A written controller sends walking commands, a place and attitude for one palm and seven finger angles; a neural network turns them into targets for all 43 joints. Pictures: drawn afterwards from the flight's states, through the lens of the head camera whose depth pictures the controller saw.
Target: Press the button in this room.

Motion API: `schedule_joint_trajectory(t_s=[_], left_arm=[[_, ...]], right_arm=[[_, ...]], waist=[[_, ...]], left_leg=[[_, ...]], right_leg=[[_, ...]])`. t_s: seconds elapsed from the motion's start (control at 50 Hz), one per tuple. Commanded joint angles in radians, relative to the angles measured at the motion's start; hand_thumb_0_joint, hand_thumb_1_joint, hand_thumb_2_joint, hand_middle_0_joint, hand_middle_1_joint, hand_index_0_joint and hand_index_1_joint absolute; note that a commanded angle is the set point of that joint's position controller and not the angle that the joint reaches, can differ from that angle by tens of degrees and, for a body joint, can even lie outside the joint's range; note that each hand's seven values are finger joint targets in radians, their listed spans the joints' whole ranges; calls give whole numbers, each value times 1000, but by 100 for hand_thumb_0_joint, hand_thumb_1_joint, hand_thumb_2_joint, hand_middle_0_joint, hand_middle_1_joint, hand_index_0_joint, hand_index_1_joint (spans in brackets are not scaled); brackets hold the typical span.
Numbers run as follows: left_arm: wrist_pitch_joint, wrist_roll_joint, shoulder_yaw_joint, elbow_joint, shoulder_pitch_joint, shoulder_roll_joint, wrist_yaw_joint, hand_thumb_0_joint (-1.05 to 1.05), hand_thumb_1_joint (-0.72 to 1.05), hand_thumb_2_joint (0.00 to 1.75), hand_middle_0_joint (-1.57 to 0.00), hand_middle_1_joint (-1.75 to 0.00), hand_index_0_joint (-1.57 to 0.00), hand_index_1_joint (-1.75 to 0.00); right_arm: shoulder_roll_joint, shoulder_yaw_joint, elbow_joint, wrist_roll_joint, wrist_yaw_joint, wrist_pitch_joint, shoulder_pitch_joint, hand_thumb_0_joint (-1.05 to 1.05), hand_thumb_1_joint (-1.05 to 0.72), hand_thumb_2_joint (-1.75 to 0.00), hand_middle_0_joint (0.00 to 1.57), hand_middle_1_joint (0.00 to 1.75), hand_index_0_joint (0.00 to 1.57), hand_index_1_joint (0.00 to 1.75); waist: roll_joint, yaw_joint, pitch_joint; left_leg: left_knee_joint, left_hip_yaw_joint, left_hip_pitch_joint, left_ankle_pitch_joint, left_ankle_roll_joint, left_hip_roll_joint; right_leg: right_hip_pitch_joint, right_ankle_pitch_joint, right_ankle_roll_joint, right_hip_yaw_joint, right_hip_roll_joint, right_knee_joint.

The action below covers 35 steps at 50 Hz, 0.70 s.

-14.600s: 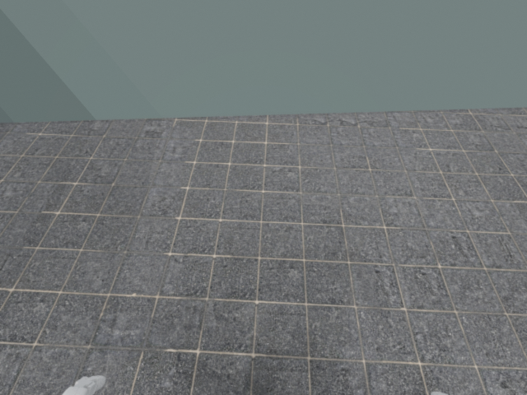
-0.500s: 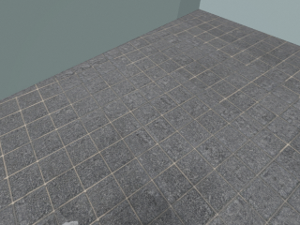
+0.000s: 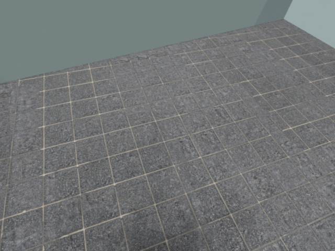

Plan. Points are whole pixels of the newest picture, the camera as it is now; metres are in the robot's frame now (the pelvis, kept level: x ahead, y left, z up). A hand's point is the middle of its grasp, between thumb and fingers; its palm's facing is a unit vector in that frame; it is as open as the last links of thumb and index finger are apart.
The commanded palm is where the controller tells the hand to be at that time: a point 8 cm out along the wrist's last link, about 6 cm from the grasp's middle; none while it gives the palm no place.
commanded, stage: turn or walk to find it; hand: left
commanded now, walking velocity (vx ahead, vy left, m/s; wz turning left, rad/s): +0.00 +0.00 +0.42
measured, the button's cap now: out of the picture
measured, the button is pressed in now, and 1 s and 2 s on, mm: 0 0 0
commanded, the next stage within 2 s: stand and wait in 1.40 s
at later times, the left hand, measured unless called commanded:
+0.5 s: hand out of the picture +0.03 +0.17 -0.13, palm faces +0.22 -0.93 -0.28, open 7.4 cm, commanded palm none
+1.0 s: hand out of the picture -0.13 +0.20 -0.17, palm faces +0.47 -0.85 -0.25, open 7.4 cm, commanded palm none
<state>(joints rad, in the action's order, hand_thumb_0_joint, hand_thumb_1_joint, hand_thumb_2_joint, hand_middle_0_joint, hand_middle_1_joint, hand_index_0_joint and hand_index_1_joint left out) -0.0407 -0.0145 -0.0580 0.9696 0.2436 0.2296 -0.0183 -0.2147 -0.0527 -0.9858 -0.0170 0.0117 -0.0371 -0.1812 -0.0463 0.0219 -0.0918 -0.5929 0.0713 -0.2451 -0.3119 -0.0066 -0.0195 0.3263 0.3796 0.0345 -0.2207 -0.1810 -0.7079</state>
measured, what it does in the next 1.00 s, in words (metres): steps on the spot, turning left: right foot, then left foot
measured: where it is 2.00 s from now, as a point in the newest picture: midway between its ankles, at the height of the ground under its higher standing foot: outside the picture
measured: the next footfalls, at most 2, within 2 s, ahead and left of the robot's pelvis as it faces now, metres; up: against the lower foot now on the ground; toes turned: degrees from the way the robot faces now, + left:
right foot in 0.40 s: +0.04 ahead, -0.13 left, +0.00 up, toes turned +5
left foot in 0.86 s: -0.08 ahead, +0.11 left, +0.00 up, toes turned +27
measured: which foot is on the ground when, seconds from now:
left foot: down 0.00-0.40, up 0.42-0.84, down 0.86-1.00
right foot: up 0.00-0.38, down 0.40-0.86, up 0.88-1.00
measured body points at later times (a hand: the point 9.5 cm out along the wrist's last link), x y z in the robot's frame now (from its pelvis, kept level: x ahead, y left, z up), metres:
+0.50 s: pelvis -0.03 -0.04 +0.01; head +0.00 -0.07 +0.46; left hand +0.02 +0.22 -0.11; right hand +0.07 -0.28 -0.16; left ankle -0.05 +0.10 -0.67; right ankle +0.00 -0.13 -0.72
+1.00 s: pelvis -0.06 -0.01 +0.01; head -0.04 +0.02 +0.46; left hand -0.15 +0.25 -0.15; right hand +0.13 -0.19 -0.12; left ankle -0.12 +0.09 -0.72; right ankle -0.02 -0.14 -0.66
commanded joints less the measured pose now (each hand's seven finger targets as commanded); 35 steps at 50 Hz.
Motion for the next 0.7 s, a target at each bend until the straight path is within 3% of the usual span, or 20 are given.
schedule_joint_trajectory(t_s=[0.0,0.04,0.1,0.18,0.22,0.28,0.32,0.34,0.36,0.38,0.4,0.42,0.44,0.46,0.48,0.5,0.56,0.68], left_arm=[[-4,-3,-21,-111,-134,85,-3,0,90,90,-20,-30,-20,-30],[5,-1,-21,-77,-85,86,9,0,90,90,-20,-30,-20,-30],[9,2,-18,-59,-59,82,10,0,90,90,-20,-30,-20,-30],[10,4,-12,-84,-107,79,5,0,90,90,-20,-30,-20,-30],[10,7,-9,-95,-115,70,3,0,90,90,-20,-30,-20,-30],[17,9,-7,-94,-80,67,1,0,90,90,-20,-30,-20,-30],[25,10,-11,-78,-6,72,0,0,90,90,-20,-30,-20,-30],[32,7,-15,-67,41,88,-3,0,90,90,-20,-30,-20,-30],[43,-7,-27,-67,64,152,-10,0,90,90,-20,-30,-20,-30],[47,-16,-42,-83,49,232,-14,0,90,90,-20,-30,-20,-30],[46,-2,-44,-102,26,223,-16,0,90,90,-20,-30,-20,-30],[42,-3,-41,-116,-31,200,-16,0,90,90,-20,-30,-20,-30],[42,-2,-31,-126,-83,165,-14,0,90,90,-20,-30,-20,-30],[44,-2,-22,-136,-117,139,-12,0,90,90,-20,-30,-20,-30],[47,-3,-19,-139,-129,118,-13,0,90,90,-20,-30,-20,-30],[53,-3,-17,-139,-114,113,-13,0,90,90,-20,-30,-20,-30],[56,-5,-19,-108,-33,121,-15,0,90,90,-20,-30,-20,-30],[50,-16,-35,-60,43,169,-14,0,90,90,-20,-30,-20,-30]], right_arm=[[-224,-49,37,-8,-29,24,-106,0,-90,-90,20,30,20,30],[-182,-32,59,-6,-33,31,-21,0,-90,-90,20,30,20,30],[-179,-33,63,-1,-33,38,-27,0,-90,-90,20,30,20,30],[-178,-41,57,-4,-30,32,-68,0,-90,-90,20,30,20,30],[-186,-47,66,-7,-28,26,-55,0,-90,-90,20,30,20,30],[-190,-53,78,-10,-23,18,-29,0,-90,-90,20,30,20,30],[-184,-55,90,-7,-22,14,-2,0,-90,-90,20,30,20,30],[-167,-55,96,-1,-19,13,10,0,-90,-90,20,30,20,30],[-114,-49,106,9,-13,14,-5,0,-90,-90,20,30,20,30],[-61,-39,135,7,-9,12,-5,0,-90,-90,20,30,20,30],[-124,-54,123,-4,-12,-7,0,0,-90,-90,20,30,20,30],[-123,-61,111,-5,-7,-17,15,0,-90,-90,20,30,20,30],[-121,-61,88,-7,-1,-20,-8,0,-90,-90,20,30,20,30],[-109,-58,69,-10,5,-23,-40,0,-90,-90,20,30,20,30],[-100,-57,57,-8,7,-23,-72,0,-90,-90,20,30,20,30],[-95,-51,50,-9,8,-22,-86,0,-90,-90,20,30,20,30],[-97,-46,56,-6,6,-21,-40,0,-90,-90,20,30,20,30],[-70,-24,70,4,1,-7,39,0,-90,-90,20,30,20,30]], waist=[[313,-82,67],[213,-33,70],[177,-31,113],[182,-57,115],[196,-56,115],[209,-43,120],[197,-6,142],[155,17,153],[-17,23,162],[-251,24,107],[-226,27,96],[-178,4,35],[-113,-26,7],[-100,-49,0],[-93,-62,19],[-112,-57,40],[-104,-19,57],[-123,27,97]], left_leg=[[317,-407,66,354,182,-331],[278,-307,93,427,163,-251],[256,-255,149,534,158,-217],[248,-313,171,539,175,-222],[241,-341,140,507,181,-223],[219,-374,73,475,169,-202],[175,-373,2,407,141,-167],[120,-348,-68,312,103,-126],[-18,-262,-210,112,40,-34],[-244,-128,-358,-229,-22,94],[-415,-185,-311,-253,-15,47],[-536,-192,-299,-204,-9,35],[-601,-181,-305,-138,-12,21],[-634,-161,-297,-78,-23,14],[-643,-147,-291,-42,-32,7],[-642,-134,-297,-20,-43,7],[-583,-115,-298,-44,-61,-12],[-286,-47,-225,-164,-62,-23]], right_leg=[[234,183,29,180,54,-374],[231,70,34,190,63,-397],[208,34,47,188,77,-369],[190,63,51,194,97,-271],[144,84,48,193,109,-186],[29,62,35,174,139,-22],[-102,-65,30,159,152,151],[-209,-165,27,165,130,285],[-324,-143,-14,312,-20,395],[-312,-201,-125,554,-257,453],[-144,-109,-174,561,-297,494],[-44,-1,-178,536,-253,513],[-19,1,-156,442,-196,502],[-13,-50,-133,348,-146,478],[-38,-120,-123,292,-120,458],[-82,-185,-119,252,-108,444],[-151,-269,-146,245,-138,421],[-260,-479,-181,209,-187,352]])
